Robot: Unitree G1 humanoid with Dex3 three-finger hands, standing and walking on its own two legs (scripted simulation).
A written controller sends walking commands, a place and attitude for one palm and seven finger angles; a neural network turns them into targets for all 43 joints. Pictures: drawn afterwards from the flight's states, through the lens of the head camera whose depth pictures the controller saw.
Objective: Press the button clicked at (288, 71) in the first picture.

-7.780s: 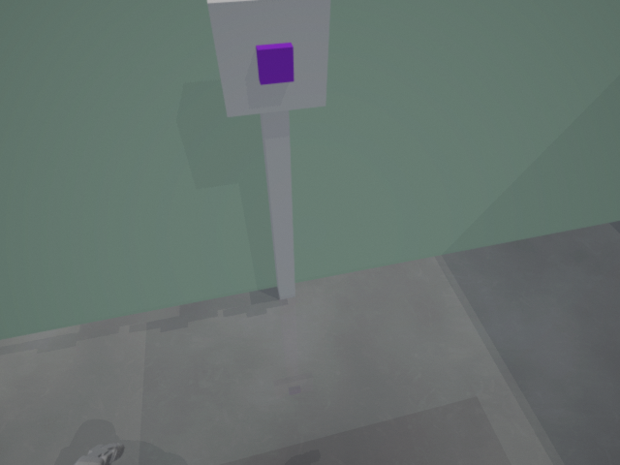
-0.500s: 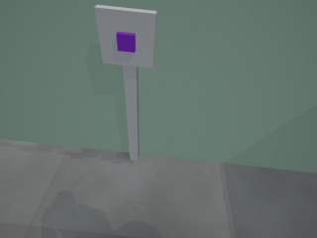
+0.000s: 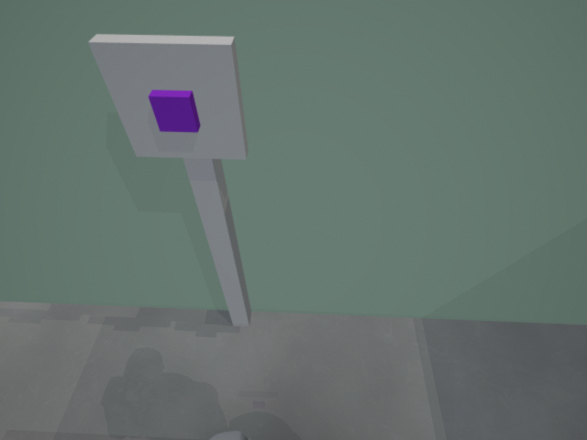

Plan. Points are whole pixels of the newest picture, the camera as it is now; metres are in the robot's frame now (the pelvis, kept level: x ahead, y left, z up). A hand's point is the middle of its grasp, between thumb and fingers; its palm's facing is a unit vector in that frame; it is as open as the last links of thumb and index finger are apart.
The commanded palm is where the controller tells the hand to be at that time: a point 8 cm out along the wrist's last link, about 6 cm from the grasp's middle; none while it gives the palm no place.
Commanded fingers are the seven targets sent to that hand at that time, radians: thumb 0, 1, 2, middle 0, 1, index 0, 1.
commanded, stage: take the last steps up to it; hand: left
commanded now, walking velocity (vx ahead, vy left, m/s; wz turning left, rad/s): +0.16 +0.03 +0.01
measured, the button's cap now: (176, 110) +0.59 +0.22 +0.15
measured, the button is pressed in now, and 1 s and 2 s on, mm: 0 0 0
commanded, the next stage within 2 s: come to a stop and stand still in 0.02 s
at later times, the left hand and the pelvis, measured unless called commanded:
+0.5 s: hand out of the picture +0.06 +0.24 -0.18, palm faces +0.02 -0.99 -0.17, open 7.4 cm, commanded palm none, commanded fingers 0.00 0.90 0.90 -0.20 -0.30 -0.20 -0.30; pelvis +0.05 +0.05 +0.00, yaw -3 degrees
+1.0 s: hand out of the picture +0.00 +0.15 -0.15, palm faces +0.05 -0.98 -0.18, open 7.4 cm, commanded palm none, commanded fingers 0.00 0.90 0.90 -0.20 -0.30 -0.20 -0.30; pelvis +0.02 +0.00 +0.01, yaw -2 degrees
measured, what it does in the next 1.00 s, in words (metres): steps on the spot: left foot, then right foot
